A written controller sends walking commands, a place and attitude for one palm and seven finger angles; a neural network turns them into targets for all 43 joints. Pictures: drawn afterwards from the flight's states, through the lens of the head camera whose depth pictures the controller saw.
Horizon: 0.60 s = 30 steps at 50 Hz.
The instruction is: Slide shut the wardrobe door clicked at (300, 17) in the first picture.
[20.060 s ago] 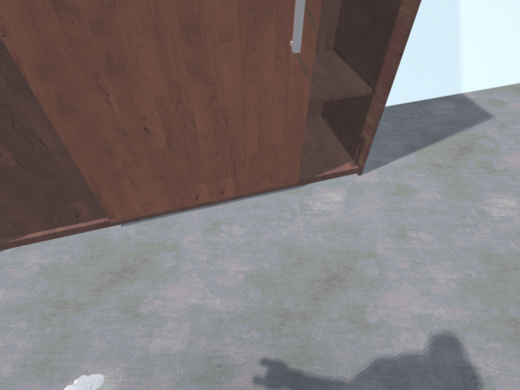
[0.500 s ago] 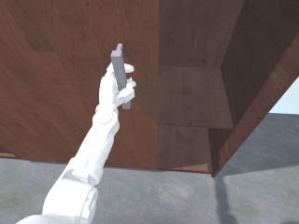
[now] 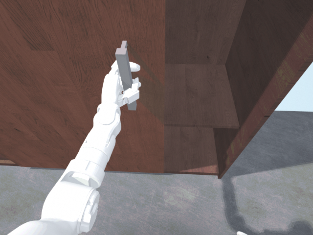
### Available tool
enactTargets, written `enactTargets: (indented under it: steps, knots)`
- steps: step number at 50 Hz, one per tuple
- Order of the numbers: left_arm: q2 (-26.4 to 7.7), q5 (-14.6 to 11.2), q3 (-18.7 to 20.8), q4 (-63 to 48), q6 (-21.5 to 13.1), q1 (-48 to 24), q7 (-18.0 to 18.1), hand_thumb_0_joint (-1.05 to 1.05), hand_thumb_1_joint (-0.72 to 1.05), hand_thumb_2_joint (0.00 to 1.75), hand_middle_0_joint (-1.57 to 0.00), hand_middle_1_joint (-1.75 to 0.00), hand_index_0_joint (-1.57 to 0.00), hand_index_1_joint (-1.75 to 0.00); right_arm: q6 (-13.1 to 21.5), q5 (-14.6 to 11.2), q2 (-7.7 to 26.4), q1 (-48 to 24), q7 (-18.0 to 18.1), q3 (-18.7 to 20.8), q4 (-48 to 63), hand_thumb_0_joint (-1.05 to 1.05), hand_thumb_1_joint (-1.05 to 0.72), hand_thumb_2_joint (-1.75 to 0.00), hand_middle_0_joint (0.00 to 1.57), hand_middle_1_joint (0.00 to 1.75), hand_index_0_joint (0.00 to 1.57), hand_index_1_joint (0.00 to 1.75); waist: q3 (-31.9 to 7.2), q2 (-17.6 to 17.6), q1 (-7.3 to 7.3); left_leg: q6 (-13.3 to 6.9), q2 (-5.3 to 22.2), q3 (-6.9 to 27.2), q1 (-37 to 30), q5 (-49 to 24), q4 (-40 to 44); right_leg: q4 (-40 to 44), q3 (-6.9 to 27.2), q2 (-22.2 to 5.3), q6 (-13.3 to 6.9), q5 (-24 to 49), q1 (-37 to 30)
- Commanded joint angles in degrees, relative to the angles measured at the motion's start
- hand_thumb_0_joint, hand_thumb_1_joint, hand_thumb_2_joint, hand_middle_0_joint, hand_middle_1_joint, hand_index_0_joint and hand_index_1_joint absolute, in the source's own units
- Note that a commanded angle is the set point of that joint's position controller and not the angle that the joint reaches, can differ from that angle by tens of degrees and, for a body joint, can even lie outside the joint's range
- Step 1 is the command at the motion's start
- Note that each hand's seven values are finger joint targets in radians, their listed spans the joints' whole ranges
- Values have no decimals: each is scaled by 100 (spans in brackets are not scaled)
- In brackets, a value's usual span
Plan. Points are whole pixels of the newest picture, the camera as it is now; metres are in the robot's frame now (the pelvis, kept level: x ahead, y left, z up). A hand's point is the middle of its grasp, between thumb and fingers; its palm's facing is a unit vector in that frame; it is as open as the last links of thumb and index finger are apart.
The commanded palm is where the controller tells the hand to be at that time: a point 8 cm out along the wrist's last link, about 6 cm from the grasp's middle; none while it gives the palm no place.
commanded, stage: step sideways, sliding the door along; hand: left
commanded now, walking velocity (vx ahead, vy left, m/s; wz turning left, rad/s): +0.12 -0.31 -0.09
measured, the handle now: (128, 78) +0.49 +0.08 +0.11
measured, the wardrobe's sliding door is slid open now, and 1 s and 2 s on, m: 0.35 0.29 0.02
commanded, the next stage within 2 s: none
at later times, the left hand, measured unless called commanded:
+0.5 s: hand (137, 90) +0.45 +0.06 +0.11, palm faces +0.10 -0.99 -0.11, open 5.8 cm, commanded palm +0.42 +0.04 +0.12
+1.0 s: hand (159, 90) +0.45 +0.00 +0.11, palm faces +0.29 -0.95 -0.13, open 6.3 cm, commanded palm +0.41 -0.02 +0.12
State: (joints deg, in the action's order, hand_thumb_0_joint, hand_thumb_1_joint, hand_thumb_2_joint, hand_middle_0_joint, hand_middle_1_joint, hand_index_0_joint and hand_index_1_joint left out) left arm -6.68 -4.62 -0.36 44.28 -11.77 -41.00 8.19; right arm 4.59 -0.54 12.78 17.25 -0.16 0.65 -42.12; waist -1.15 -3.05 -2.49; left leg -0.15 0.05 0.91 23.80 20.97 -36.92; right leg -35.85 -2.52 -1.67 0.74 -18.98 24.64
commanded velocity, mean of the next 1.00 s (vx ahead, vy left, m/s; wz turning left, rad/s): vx -0.09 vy -0.26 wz -0.18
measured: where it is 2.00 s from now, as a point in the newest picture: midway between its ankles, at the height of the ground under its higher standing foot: outside the picture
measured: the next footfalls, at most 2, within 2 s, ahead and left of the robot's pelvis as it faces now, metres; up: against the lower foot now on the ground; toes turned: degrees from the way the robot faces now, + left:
right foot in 0.64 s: +0.12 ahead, -0.24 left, +0.00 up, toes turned +4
left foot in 0.84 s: +0.05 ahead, +0.02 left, +0.00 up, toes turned +16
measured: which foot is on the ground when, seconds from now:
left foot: down 0.00-0.70, up 0.72-0.82, down 0.84-1.00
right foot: down 0.00-0.44, up 0.46-0.62, down 0.64-0.84, up 0.86-0.98, down 1.00-1.00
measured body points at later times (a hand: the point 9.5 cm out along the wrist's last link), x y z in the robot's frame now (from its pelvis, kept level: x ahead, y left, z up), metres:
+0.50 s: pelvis +0.00 -0.08 +0.00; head +0.09 -0.08 +0.43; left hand +0.43 +0.11 +0.12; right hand +0.15 -0.31 -0.14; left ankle -0.02 +0.09 -0.73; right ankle -0.02 -0.15 -0.70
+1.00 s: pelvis +0.08 -0.19 +0.00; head +0.19 -0.20 +0.43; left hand +0.43 +0.05 +0.12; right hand +0.33 -0.36 -0.11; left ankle +0.01 +0.01 -0.72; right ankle +0.12 -0.29 -0.72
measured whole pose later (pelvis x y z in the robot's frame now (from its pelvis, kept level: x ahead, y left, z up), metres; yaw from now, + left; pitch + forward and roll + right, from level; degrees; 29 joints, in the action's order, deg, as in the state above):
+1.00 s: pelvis +0.08 -0.19 +0.00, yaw +6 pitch -2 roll +1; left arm -9.8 -5.3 0.2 11.1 -5.7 -25.6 8.5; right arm 3.1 -1.6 12.5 3.9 -0.9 2.4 -30.1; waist 16.3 -3.3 7.2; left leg 7.9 11.6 -6.0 9.2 19.3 -32.6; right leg -39.5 -1.4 -0.5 -0.1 -17.0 19.7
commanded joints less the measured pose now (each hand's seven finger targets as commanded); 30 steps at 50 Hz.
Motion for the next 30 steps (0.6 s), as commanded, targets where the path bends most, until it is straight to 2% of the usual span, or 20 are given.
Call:
enactTargets:
  steps: [1, 5, 8, 9, 11, 13, 14, 15, 16, 17, 18, 19, 20, 21, 22, 23, 24, 25, 28, 30]
  knots:
    - [-780, 229, -15, -1675, -306, -3282, -359, 0, 90, 90, -45, -140, -45, -140, -96, -84, 705, -294, 426, 220, 865, 0, -90, -90, 20, 30, 20, 30, -2098, 239, -193, -303, 522, 165, -1558, -2531, 490, 355, 32, -36, -136, 2114, -1191]
    - [-719, 174, -68, -1519, -150, -3167, -467, 0, 90, 90, -45, -140, -45, -140, -251, -38, 760, -292, 502, 287, 945, 0, -90, -90, 20, 30, 20, 30, -1850, -30, -228, -537, 1129, 793, -2077, -3214, 426, -300, -1, 145, -117, 1545, -461]
    - [-641, 99, -166, -1619, -87, -3260, -524, 0, 90, 90, -45, -140, -45, -140, -321, -23, 747, -390, 500, 284, 1001, 0, -90, -90, 20, 30, 20, 30, -1540, -389, -235, -782, 1552, 1305, -2440, -3723, 504, -612, 130, 234, -171, 313, 14]
    - [-496, 75, -286, -1759, -76, -3330, -546, 0, 90, 90, -45, -140, -45, -140, -333, -31, 721, -451, 479, 265, 1036, 0, -90, -90, 20, 30, 20, 30, -1493, -531, -226, -827, 1620, 1347, -2555, -3710, 495, -556, 174, 233, -204, -39, 80]
    - [-365, 34, -376, -1780, -21, -3274, -552, 0, 90, 90, -45, -140, -45, -140, -356, -45, 705, -552, 453, 231, 1073, 0, -90, -90, 20, 30, 20, 30, -1360, -575, -168, -803, 1607, 1259, -2332, -3573, 356, -208, 172, 228, -274, -9, -278]
    - [-166, 23, -542, -1900, 61, -3198, -564, 0, 90, 90, -45, -140, -45, -140, -378, -118, 720, -568, 441, 240, 1132, 0, -90, -90, 20, 30, 20, 30, -1513, -35, -145, -555, 1295, 721, -1875, -3240, -47, 407, 164, 181, -347, 1088, -1188]
    - [-205, 47, -523, -1987, 92, -3177, -553, 0, 90, 90, -45, -140, -45, -140, -386, -152, 714, -534, 451, 257, 1132, 0, -90, -90, 20, 30, 20, 30, -1750, 599, -112, -356, 976, 257, -1514, -2954, -480, 847, 333, -25, -441, 1980, -1884]
    - [-209, 54, -502, -2023, 138, -3227, -525, 0, 90, 90, -45, -140, -45, -140, -389, -194, 677, -541, 460, 266, 1124, 0, -90, -90, 20, 30, 20, 30, -1922, 1288, -116, -147, 590, -176, -1014, -2503, -1001, 960, 763, -476, -694, 3039, -2566]
    - [-163, 47, -512, -2054, 158, -3301, -519, 0, 90, 90, -45, -140, -45, -140, -362, -208, 627, -737, 481, 264, 1129, 0, -90, -90, 20, 30, 20, 30, -1815, 1859, -74, -23, 278, -297, -384, -998, -1471, 907, 1156, -913, -1039, 4329, -3021]
    - [-9, 67, -680, -1951, 188, -3227, -523, 0, 90, 90, -45, -140, -45, -140, -327, -199, 610, -916, 497, 249, 1089, 0, -90, -90, 20, 30, 20, 30, -1592, 1824, 26, -37, 162, -230, 158, 261, -1655, 869, 1347, -1114, -1163, 4905, -3207]
    - [182, 78, -805, -1979, 166, -3211, -543, 0, 90, 90, -45, -140, -45, -140, -284, -167, 532, -972, 507, 205, 1047, 0, -90, -90, 20, 30, 20, 30, -1336, 1464, 69, -93, 233, -181, 183, 621, -1377, 741, 1260, -1127, -1074, 4843, -3019]
    - [526, 89, -1092, -2253, 106, -3367, -563, 0, 90, 90, -45, -140, -45, -140, -251, -133, 453, -976, 506, 136, 1022, 0, -90, -90, 20, 30, 20, 30, -1315, 1073, -31, -135, 336, -139, -158, 338, -620, 464, 999, -1043, -967, 4746, -2827]
    - [743, 70, -1299, -2496, 51, -3465, -568, 0, 90, 90, -45, -140, -45, -140, -240, -112, 448, -879, 508, 123, 978, 0, -90, -90, 20, 30, 20, 30, -1481, 758, -201, -217, 576, -36, -1229, -715, 399, -143, 625, -831, -746, 4349, -2167]
    - [791, -2, -1372, -2635, 26, -3433, -555, 0, 90, 90, -45, -140, -45, -140, -240, -104, 604, -727, 503, 204, 945, 0, -90, -90, 20, 30, 20, 30, -1790, 54, -337, -523, 1203, 532, -2779, -3071, 1106, -1076, 166, -368, -310, 3222, -814]
    - [975, -129, -1611, -2903, -19, -3545, -617, 0, 90, 90, -45, -140, -45, -140, -295, -98, 782, -710, 399, 304, 1051, 0, -90, -90, 20, 30, 20, 30, -1966, -984, -338, -1080, 2411, 1914, -4211, -5458, 904, -2426, 252, 158, -107, 142, 845]
    - [1043, -114, -1655, -2882, 12, -3457, -678, 0, 90, 90, -45, -140, -45, -140, -347, -104, 657, -833, 193, 266, 1106, 0, -90, -90, 20, 30, 20, 30, -1909, -629, -132, -1275, 2673, 2102, -4327, -5279, 766, -3048, 852, 101, -263, -1043, 1101]
    - [926, -63, -1577, -2903, 53, -3388, -692, 0, 90, 90, -45, -140, -45, -140, -381, -107, 665, -879, 164, 325, 1115, 0, -90, -90, 20, 30, 20, 30, -1500, -416, -168, -1316, 2620, 1850, -4228, -5069, 574, -2939, 896, -70, -253, -1102, 1592]
    - [781, -79, -1499, -3115, 28, -3363, -699, 0, 90, 90, -45, -140, -45, -140, -379, -83, 687, -890, 152, 328, 1124, 0, -90, -90, 20, 30, 20, 30, -1383, -480, -185, -1255, 2582, 1637, -4074, -4838, 426, -2480, 955, -213, -262, -1106, 1554]
    - [648, -24, -1458, -3513, 17, -3102, -661, 0, 90, 90, -45, -140, -45, -140, -341, -149, 713, -957, 124, 302, 1300, 0, -90, -90, 20, 30, 20, 30, -1557, -595, -181, -828, 2102, 742, -3426, -4740, 246, -1096, 323, -10, -226, -478, 194]
    - [597, 8, -1453, -3871, -20, -2872, -667, 0, 90, 90, -45, -140, -45, -140, -331, -176, 688, -1043, 136, 301, 1471, 0, -90, -90, 20, 30, 20, 30, -1757, -723, -159, -479, 1780, 119, -3124, -4688, -113, -21, -79, 222, -207, 395, -929]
